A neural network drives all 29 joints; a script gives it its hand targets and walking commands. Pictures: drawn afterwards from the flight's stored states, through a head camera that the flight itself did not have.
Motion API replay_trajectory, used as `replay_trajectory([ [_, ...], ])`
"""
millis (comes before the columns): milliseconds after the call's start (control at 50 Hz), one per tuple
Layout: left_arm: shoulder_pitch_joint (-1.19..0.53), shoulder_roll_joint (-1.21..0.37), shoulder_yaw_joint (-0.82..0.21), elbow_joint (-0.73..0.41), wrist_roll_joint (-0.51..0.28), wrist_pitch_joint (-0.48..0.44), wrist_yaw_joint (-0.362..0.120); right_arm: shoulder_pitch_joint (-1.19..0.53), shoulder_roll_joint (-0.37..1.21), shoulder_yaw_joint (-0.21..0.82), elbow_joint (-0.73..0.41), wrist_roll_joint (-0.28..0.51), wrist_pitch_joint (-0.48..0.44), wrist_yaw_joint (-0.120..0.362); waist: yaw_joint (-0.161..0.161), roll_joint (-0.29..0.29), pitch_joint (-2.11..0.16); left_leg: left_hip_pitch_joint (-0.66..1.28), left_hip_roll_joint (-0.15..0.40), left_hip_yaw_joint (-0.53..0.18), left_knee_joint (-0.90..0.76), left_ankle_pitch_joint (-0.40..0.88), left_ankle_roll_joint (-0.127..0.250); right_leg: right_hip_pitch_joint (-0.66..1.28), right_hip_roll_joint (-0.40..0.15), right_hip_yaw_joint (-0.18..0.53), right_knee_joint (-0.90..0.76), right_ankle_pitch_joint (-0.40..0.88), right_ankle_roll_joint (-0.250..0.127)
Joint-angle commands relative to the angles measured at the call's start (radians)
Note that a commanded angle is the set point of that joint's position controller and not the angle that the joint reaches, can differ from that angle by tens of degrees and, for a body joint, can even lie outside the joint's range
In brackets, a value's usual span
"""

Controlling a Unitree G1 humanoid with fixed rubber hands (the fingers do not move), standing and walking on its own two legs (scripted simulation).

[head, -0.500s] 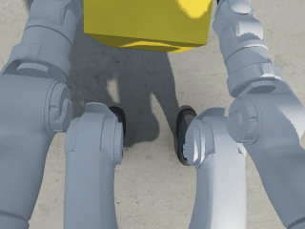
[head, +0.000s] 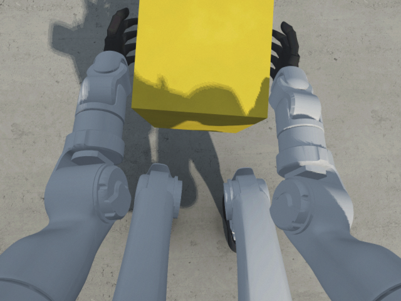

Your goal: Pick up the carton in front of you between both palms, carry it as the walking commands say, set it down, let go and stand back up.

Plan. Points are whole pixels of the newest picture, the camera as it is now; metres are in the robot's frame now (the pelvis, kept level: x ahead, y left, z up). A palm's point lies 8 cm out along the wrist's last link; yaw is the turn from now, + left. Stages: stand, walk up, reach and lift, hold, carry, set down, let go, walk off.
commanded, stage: reach and lift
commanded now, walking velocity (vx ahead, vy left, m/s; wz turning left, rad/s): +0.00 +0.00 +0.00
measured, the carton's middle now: (200, 75) +0.51 +0.02 -0.14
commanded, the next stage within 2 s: none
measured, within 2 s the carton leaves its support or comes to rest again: neither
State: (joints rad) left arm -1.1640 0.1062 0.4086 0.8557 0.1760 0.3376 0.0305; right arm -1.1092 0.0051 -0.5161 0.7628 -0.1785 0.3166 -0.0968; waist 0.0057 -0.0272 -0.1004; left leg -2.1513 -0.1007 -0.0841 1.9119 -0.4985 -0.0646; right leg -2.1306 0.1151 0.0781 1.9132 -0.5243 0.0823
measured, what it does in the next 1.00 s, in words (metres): rises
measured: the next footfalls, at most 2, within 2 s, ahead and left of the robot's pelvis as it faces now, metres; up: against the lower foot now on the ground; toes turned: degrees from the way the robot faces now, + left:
none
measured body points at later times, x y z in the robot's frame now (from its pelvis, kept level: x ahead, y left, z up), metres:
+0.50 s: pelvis +0.03 +0.00 +0.12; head +0.24 +0.01 +0.52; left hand +0.49 +0.17 +0.07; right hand +0.49 -0.14 +0.07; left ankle +0.12 +0.13 -0.41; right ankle +0.12 -0.13 -0.41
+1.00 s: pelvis +0.09 +0.00 +0.26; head +0.17 +0.00 +0.70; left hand +0.44 +0.16 +0.22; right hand +0.44 -0.14 +0.23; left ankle +0.12 +0.13 -0.41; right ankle +0.12 -0.13 -0.41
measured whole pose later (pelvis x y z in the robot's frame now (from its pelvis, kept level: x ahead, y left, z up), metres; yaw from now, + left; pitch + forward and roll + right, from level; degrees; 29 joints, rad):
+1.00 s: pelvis +0.09 +0.00 +0.26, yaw +1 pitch +20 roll +0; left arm -0.44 -0.10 0.32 0.59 0.19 0.33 0.02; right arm -0.42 0.14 -0.34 0.57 -0.18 0.31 -0.06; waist 0.00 -0.01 -0.20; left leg -0.93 -0.08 -0.13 0.97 -0.39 -0.03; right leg -0.92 0.08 0.14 0.98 -0.41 0.03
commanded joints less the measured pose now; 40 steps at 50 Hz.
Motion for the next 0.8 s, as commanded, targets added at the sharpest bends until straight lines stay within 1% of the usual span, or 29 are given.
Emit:
replay_trajectory([
  [0,-0.6,-1.053,-0.361,-0.011,-0.084,-0.015,-0.234,-0.691,1.0,0.448,0.023,0.084,-0.002,0.24,0.013,0.041,-0.945,0.573,-0.062,0.178,-0.254,0.063,0.046,0.475,0.076,-0.178,-0.238,0.062,-0.053],
  [100,-0.565,-1.086,-0.373,-0.04,-0.077,-0.001,-0.245,-0.648,1.044,0.473,0.009,0.087,0.016,0.255,0.022,0.026,-1.027,0.675,-0.064,0.179,-0.323,0.085,0.046,0.566,0.077,-0.175,-0.314,0.078,-0.045],
  [200,-0.507,-1.147,-0.452,-0.112,-0.112,0.014,-0.252,-0.579,1.098,0.554,-0.046,0.122,0.03,0.265,0.024,0.028,-1.112,0.796,-0.065,0.175,-0.379,0.165,0.04,0.675,0.079,-0.17,-0.373,0.145,-0.038],
  [280,-0.447,-1.183,-0.524,-0.166,-0.144,0.022,-0.252,-0.512,1.126,0.626,-0.094,0.154,0.034,0.266,0.022,0.035,-1.129,0.882,-0.067,0.164,-0.424,0.216,0.031,0.753,0.08,-0.161,-0.419,0.192,-0.035],
  [340,-0.392,-1.201,-0.562,-0.188,-0.159,0.024,-0.248,-0.454,1.139,0.665,-0.113,0.169,0.035,0.265,0.02,0.039,-1.103,0.936,-0.069,0.154,-0.466,0.23,0.027,0.804,0.081,-0.152,-0.461,0.205,-0.035],
  [420,-0.31,-1.218,-0.587,-0.196,-0.164,0.02,-0.242,-0.372,1.151,0.691,-0.117,0.174,0.032,0.265,0.017,0.04,-1.038,1.002,-0.07,0.138,-0.531,0.237,0.026,0.872,0.079,-0.137,-0.528,0.212,-0.035],
  [600,-0.134,-1.237,-0.588,-0.185,-0.141,-0.006,-0.232,-0.185,1.168,0.693,-0.096,0.148,0.009,0.261,0.012,0.033,-0.873,1.16,-0.064,0.101,-0.702,0.245,0.034,1.049,0.068,-0.092,-0.702,0.23,-0.042],
  [780,0.044,-1.246,-0.61,-0.205,-0.12,-0.031,-0.228,0.001,1.173,0.715,-0.105,0.123,-0.013,0.261,0.009,0.028,-0.735,1.362,-0.05,0.058,-0.886,0.303,0.047,1.266,0.045,-0.046,-0.891,0.291,-0.053],
])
